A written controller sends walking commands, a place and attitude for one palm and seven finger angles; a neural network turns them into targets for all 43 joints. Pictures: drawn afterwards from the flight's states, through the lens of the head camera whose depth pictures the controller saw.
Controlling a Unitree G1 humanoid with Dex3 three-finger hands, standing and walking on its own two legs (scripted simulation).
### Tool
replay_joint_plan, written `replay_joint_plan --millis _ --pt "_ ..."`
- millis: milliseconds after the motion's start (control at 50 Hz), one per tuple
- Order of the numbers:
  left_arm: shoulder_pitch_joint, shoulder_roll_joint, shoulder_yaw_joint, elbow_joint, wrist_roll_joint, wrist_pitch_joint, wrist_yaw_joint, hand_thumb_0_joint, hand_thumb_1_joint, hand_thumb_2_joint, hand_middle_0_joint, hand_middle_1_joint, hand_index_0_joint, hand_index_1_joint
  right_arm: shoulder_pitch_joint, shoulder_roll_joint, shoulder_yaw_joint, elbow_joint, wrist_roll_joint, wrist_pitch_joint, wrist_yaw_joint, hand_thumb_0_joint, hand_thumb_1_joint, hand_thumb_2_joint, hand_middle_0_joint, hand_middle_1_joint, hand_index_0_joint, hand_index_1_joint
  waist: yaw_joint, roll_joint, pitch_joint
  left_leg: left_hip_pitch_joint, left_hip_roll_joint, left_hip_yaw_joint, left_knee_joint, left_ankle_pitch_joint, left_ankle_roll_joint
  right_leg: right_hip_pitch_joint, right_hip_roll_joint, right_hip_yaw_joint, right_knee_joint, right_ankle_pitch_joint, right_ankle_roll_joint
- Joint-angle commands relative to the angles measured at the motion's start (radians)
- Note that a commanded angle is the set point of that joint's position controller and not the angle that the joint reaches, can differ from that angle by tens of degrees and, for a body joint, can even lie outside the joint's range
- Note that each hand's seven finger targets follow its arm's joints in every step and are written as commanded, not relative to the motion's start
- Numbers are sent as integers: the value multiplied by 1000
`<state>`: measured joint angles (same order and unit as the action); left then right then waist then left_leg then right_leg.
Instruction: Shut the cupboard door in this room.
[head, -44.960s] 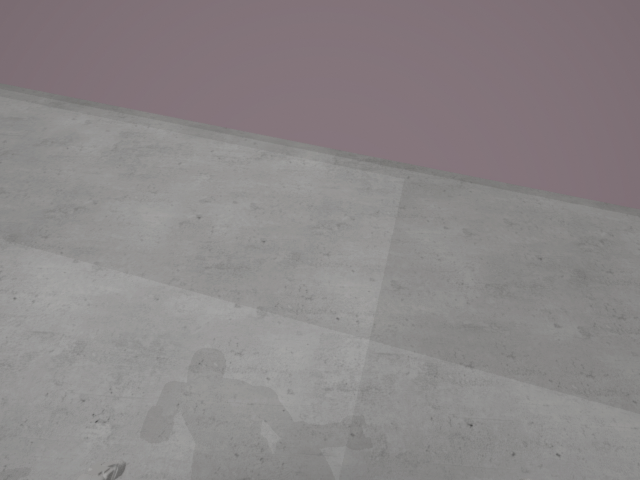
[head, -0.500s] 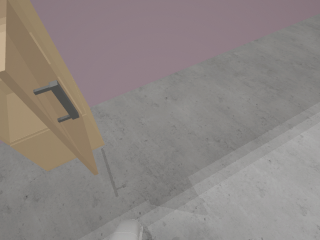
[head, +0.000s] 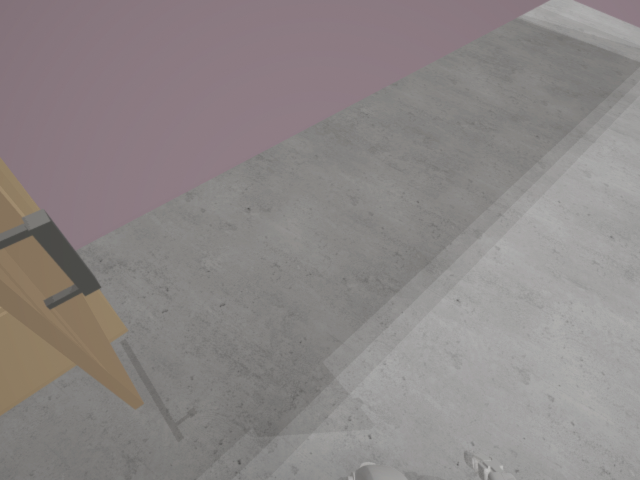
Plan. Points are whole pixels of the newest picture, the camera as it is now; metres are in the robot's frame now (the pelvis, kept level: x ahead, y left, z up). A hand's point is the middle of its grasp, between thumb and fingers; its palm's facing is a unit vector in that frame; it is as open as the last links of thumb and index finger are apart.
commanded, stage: walk around to get in front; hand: left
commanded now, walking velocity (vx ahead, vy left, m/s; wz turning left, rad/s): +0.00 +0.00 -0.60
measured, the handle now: (48, 266) +0.30 +0.36 +0.06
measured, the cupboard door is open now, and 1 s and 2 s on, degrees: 87 87 87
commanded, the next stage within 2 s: none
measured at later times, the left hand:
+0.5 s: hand (274, 397) +0.24 +0.09 -0.15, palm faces -0.32 -0.91 -0.25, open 7.4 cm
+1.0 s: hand (260, 382) +0.27 +0.12 -0.18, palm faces -0.41 -0.89 -0.21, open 7.4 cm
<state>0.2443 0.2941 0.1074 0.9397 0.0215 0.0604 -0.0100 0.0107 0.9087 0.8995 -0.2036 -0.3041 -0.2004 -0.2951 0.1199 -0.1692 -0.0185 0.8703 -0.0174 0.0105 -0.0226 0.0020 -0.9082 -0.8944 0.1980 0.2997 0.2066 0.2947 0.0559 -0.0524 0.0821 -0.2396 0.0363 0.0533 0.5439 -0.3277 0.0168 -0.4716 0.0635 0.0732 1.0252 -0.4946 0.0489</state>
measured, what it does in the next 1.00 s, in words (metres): walks ahead, turning right: right foot, then left foot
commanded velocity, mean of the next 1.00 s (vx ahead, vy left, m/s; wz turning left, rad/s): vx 0.26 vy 0.00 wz -0.52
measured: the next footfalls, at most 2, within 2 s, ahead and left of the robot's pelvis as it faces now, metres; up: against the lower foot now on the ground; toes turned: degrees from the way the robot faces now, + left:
right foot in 0.40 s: +0.06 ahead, -0.14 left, +0.00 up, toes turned -24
left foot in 0.94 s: +0.37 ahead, -0.03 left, +0.00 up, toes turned -26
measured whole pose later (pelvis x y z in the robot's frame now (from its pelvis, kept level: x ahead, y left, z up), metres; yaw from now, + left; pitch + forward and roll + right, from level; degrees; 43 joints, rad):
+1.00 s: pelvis +0.24 -0.09 -0.01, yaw -34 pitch +0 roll +0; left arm 0.43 0.20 0.07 1.08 0.01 -0.01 -0.01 0.01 0.91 0.90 -0.20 -0.30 -0.20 -0.30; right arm 0.05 -0.17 -0.02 0.85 -0.03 -0.07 0.01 0.00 -0.91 -0.89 0.20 0.30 0.21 0.29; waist 0.09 -0.04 0.08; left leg -0.37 0.06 0.13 0.65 -0.27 0.01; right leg -0.25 0.02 0.07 1.04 -0.50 -0.02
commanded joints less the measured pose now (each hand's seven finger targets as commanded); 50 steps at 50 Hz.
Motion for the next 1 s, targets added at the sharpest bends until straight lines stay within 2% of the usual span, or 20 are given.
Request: replay_joint_plan --millis 0,240,300,320,340,360,380,400,440,500,560,700,780,820,860,880,900,920,940,980 --pt "-17 48 5 -93 0 -22 -18 0 900 900 -200 -300 -200 -300 57 -193 -60 -56 -7 -28 -16 0 -900 -900 200 300 200 300 -38 224 -74 160 256 -114 -197 555 90 -148 -79 -43 208 62 27" --pt "-217 -9 -23 -152 0 -20 -31 0 900 900 -200 -300 -200 -300 243 -212 -88 25 -10 -27 -4 0 -900 -900 200 300 200 300 -116 269 -73 261 305 60 -116 712 89 -59 -110 -177 -170 82 8" --pt "-207 -4 -25 -156 0 -29 -36 0 900 900 -200 -300 -200 -300 227 -233 -93 31 -13 -31 4 0 -900 -900 200 300 200 300 -100 285 -86 214 344 71 -102 539 72 53 -98 -208 -305 50 -26" --pt "-178 6 -23 -151 1 -34 -36 0 900 900 -200 -300 -200 -300 222 -230 -90 33 -12 -33 7 0 -900 -900 200 300 200 300 -78 248 -90 171 341 88 -61 504 57 131 -82 -221 -370 74 -43" --pt "-80 26 -16 -122 3 -45 -34 0 900 900 -200 -300 -200 -300 206 -233 -85 28 -8 -34 9 0 -900 -900 200 300 200 300 -19 186 -128 90 316 136 95 497 22 302 -70 -223 -495 148 -64" --pt "67 123 3 -76 8 -62 -25 0 900 900 -200 -300 -200 -300 201 -202 -71 6 7 -34 21 0 -900 -900 200 300 200 300 54 -34 -209 -134 254 214 373 349 -35 596 -206 -46 -624 154 -126" --pt "184 251 29 -48 -3 -63 -5 0 900 900 -200 -300 -200 -300 116 -127 -43 -66 12 -24 27 0 -900 -900 200 300 200 300 108 -312 -234 -465 72 171 672 -308 -107 725 -488 437 -699 378 -246" --pt "190 255 34 -40 -21 -54 10 0 900 900 -200 -300 -200 -300 49 -170 -53 -87 2 -15 18 0 -900 -900 200 300 200 300 99 -206 -195 -511 79 -5 753 -312 -85 658 -496 441 -734 388 -284" --pt "53 174 16 -75 -20 -59 14 0 900 900 -200 -300 -200 -300 16 -166 -63 -67 -1 -14 25 0 -900 -900 200 300 200 300 46 -80 -43 -497 137 -34 759 -121 -77 439 -417 364 -780 71 -254" --pt "-34 110 -7 -98 -13 -89 8 0 900 900 -200 -300 -200 -300 99 -163 -71 -17 -16 -10 35 0 -900 -900 200 300 200 300 -43 -29 22 -393 134 -35 666 47 -101 259 -312 189 -809 168 -199" --pt "12 105 -6 -78 -9 -112 3 0 900 900 -200 -300 -200 -300 125 -149 -72 -8 -15 -14 39 0 -900 -900 200 300 200 300 -54 -57 -2 -389 116 -29 597 102 -115 275 -262 133 -797 288 -194" --pt "153 77 -7 -18 -3 -133 9 0 900 900 -200 -300 -200 -300 -72 -127 -60 -85 -12 -38 45 0 -900 -900 200 300 200 300 5 -49 -14 -501 94 -33 402 121 -119 447 -269 202 -763 458 -234" --pt "199 65 -14 12 2 -128 18 0 900 900 -200 -300 -200 -300 -163 -99 -45 -119 -7 -54 47 0 -900 -900 200 300 200 300 30 -79 -23 -414 45 0 224 87 -95 482 -260 211 -708 649 -226" --pt "200 68 -12 23 4 -123 22 0 900 900 -200 -300 -200 -300 -157 -99 -43 -115 -3 -63 44 0 -900 -900 200 300 200 300 26 -102 -43 -306 20 20 124 51 -77 478 -260 212 -661 740 -216" --pt "150 80 -11 20 -4 -127 24 0 900 900 -200 -300 -200 -300 -6 -129 -51 -68 -4 -73 29 0 -900 -900 200 300 200 300 -65 -77 -106 -41 -23 45 -17 121 -57 394 -218 166 -516 884 -183" --pt "127 69 -9 14 -10 -130 22 0 900 900 -200 -300 -200 -300 155 -176 -65 -19 -7 -78 15 0 -900 -900 200 300 200 300 -136 -43 -195 245 17 17 -64 202 -35 254 -179 131 -356 830 -145" --pt "156 15 -15 2 -23 -131 13 0 900 900 -200 -300 -200 -300 304 -291 -94 20 -21 -86 4 0 -900 -900 200 300 200 300 -188 170 -323 518 277 -280 -75 214 45 35 -60 36 -90 483 -94" --pt "164 -18 -27 -5 -29 -137 4 0 900 900 -200 -300 -200 -300 388 -354 -106 39 -16 -79 5 0 -900 -900 200 300 200 300 -192 341 -378 591 502 -526 -165 255 140 -134 -12 -29 208 -69 -71" --pt "116 4 -19 -10 -21 -133 6 0 900 900 -200 -300 -200 -300 333 -308 -93 31 -10 -71 8 0 -900 -900 200 300 200 300 -182 236 -256 441 513 -524 -237 157 176 -175 -73 7 309 -59 -81" --pt "73 -7 -16 5 -3 -118 -11 0 900 900 -200 -300 -200 -300 183 -190 -66 12 -10 -82 9 0 -900 -900 200 300 200 300 -113 198 -73 198 407 -338 -303 46 125 -197 -152 -25 323 97 -63"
